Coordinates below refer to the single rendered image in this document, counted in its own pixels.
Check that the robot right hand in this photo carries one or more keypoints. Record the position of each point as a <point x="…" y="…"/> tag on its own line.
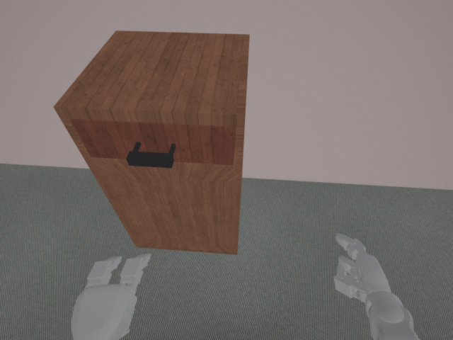
<point x="366" y="275"/>

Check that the cabinet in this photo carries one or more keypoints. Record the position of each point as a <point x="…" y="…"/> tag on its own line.
<point x="174" y="78"/>

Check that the robot right forearm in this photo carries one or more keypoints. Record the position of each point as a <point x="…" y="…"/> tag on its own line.
<point x="388" y="319"/>

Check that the drawer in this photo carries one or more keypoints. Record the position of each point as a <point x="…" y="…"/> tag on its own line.
<point x="202" y="144"/>

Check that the handle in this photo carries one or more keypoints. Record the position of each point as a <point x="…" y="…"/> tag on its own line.
<point x="151" y="159"/>

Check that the robot left hand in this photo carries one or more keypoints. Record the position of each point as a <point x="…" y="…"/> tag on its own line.
<point x="104" y="311"/>

